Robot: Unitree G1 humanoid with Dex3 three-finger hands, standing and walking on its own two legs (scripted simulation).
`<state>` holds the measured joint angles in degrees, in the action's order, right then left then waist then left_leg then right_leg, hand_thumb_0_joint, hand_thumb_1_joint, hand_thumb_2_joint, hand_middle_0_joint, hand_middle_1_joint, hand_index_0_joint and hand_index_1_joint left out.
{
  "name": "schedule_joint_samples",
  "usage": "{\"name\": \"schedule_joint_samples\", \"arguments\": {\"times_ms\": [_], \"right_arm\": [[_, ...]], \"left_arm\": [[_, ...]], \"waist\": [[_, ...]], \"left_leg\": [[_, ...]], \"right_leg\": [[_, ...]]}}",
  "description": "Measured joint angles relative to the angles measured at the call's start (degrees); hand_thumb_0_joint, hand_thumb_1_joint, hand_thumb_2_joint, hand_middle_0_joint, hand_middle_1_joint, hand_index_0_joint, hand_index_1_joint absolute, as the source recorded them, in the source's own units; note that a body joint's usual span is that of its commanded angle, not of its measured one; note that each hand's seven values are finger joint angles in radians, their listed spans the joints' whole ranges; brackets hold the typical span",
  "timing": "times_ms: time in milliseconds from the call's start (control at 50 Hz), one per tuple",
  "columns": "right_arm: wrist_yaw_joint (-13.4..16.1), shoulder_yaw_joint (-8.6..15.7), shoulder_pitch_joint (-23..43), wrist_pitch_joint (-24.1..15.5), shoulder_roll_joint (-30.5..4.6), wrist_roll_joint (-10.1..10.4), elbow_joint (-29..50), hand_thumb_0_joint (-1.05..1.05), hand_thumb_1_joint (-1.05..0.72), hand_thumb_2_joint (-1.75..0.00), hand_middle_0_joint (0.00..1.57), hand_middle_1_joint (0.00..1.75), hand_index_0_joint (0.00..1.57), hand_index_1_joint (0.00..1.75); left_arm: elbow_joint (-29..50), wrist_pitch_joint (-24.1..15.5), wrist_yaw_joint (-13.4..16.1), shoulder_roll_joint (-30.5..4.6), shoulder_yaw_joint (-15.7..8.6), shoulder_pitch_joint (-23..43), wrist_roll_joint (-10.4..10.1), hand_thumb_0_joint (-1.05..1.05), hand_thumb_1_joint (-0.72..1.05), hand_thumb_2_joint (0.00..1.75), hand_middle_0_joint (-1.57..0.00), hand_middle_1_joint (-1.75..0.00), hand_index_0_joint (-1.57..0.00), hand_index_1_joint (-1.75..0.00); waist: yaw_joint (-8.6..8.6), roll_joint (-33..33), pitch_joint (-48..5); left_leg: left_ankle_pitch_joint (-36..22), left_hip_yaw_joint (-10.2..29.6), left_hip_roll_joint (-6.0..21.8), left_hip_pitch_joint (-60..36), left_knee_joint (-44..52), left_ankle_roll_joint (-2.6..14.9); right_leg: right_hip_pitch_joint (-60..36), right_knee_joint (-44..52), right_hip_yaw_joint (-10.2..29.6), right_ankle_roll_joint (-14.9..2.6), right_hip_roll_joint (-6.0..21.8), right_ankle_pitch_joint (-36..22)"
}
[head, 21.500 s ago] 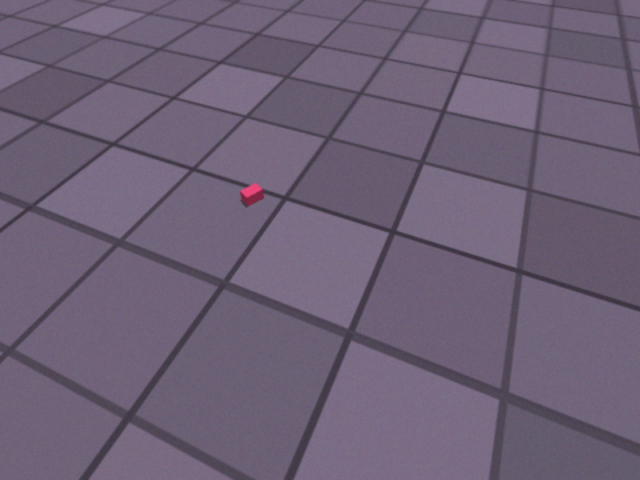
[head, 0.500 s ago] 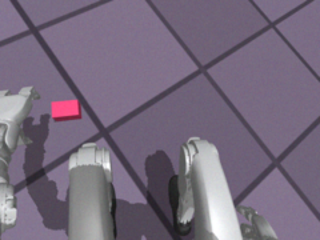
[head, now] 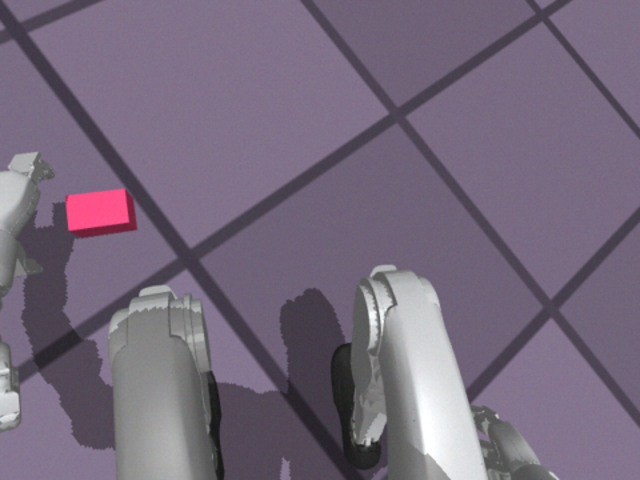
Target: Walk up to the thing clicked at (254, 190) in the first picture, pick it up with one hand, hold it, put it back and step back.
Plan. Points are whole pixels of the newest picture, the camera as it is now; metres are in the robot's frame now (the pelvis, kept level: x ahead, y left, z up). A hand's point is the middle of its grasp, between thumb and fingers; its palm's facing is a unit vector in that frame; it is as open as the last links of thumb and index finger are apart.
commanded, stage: rise first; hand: left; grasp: from above
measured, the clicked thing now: (102, 213) +0.47 +0.30 -0.31
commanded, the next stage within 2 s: approach in 0.40 s
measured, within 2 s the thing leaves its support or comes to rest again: neither
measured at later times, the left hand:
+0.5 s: hand (29, 225) +0.41 +0.34 -0.18, palm faces -0.43 -0.11 -0.90, open 13.7 cm
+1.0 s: hand (86, 169) +0.49 +0.28 -0.17, palm faces -0.39 -0.06 -0.92, open 14.2 cm
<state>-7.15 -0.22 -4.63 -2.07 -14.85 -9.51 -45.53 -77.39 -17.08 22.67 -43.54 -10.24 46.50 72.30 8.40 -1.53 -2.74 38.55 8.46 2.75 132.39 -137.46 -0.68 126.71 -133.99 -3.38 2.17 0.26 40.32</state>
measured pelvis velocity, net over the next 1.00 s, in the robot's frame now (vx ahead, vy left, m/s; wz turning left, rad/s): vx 0.00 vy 0.00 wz -0.03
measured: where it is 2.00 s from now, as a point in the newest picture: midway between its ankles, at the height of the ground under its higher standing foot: (282, 437)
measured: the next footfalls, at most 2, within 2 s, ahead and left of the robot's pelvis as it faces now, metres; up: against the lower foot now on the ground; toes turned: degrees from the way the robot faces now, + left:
none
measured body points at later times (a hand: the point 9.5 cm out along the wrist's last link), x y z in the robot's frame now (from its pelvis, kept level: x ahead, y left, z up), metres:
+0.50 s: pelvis +0.00 +0.00 -0.01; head +0.24 +0.08 +0.37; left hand +0.43 +0.35 -0.13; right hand +0.08 -0.28 -0.12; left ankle +0.08 +0.13 -0.30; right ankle +0.10 -0.13 -0.30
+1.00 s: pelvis +0.00 +0.00 -0.01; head +0.25 +0.06 +0.36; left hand +0.51 +0.28 -0.12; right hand +0.04 -0.28 -0.11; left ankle +0.08 +0.13 -0.30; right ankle +0.10 -0.13 -0.30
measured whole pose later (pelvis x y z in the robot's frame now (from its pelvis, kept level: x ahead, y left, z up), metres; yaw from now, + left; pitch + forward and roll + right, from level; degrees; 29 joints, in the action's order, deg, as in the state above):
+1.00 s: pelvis +0.00 +0.00 -0.01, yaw -2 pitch +33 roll -8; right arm -8.1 -5.3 -7.8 -3.4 -16.2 -9.9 -43.0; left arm -87.9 -7.9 25.8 -44.5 -7.6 59.5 72.8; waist 16.7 -0.1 -1.2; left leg 39.0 9.9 3.2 134.9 -139.5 -0.7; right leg 129.2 -134.9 -4.3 2.5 -0.8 39.7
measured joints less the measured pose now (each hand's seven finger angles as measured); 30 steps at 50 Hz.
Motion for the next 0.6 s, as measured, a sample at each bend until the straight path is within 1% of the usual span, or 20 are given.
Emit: {"name": "schedule_joint_samples", "arguments": {"times_ms": [240,380,520,600], "right_arm": [[-0.41,-0.26,-0.64,0.46,-0.64,-0.46,0.37,0.0,-0.91,-0.9,0.2,0.3,0.2,0.3],[-0.52,-0.67,-0.67,0.36,-0.68,-0.6,0.38,0.0,-0.91,-0.9,0.2,0.3,0.2,0.3],[-0.64,-1.27,-0.65,0.09,-0.56,-0.75,0.44,0.0,-0.91,-0.9,0.2,0.3,0.21,0.3],[-0.76,-1.48,-0.67,-0.29,-0.41,-0.68,0.37,0.0,-0.91,-0.9,0.2,0.3,0.21,0.3]], "left_arm": [[-0.33,-0.24,0.48,-0.88,-1.09,0.06,0.07,0.0,-0.37,0.87,-0.22,-0.86,-0.22,-0.86],[-1.34,0.0,1.07,-1.27,-1.01,0.38,0.33,0.0,-0.41,0.9,-0.19,-0.9,-0.19,-0.9],[-2.63,0.09,1.73,-1.62,-0.8,1.07,0.71,0.0,-0.44,0.93,-0.17,-0.93,-0.16,-0.93],[-3.69,0.44,1.84,-1.74,0.5,1.9,0.81,0.0,-0.47,0.95,-0.14,-0.95,-0.14,-0.95]], "waist": [[0.77,-0.26,0.58],[1.18,-0.37,0.66],[1.66,-0.45,0.65],[2.03,-0.59,0.8]], "left_leg": [[0.7,0.55,0.03,0.68,-1.35,-0.06],[0.69,0.78,-0.05,1.09,-1.85,-0.02],[0.58,0.92,-0.18,1.5,-2.25,0.11],[0.49,0.89,-0.27,1.68,-2.42,0.13]], "right_leg": [[0.51,-0.96,-0.32,0.1,-0.24,0.48],[0.73,-1.26,-0.47,0.21,-0.3,0.45],[0.9,-1.49,-0.56,0.34,-0.29,0.39],[1.02,-1.66,-0.51,0.35,-0.25,0.38]]}}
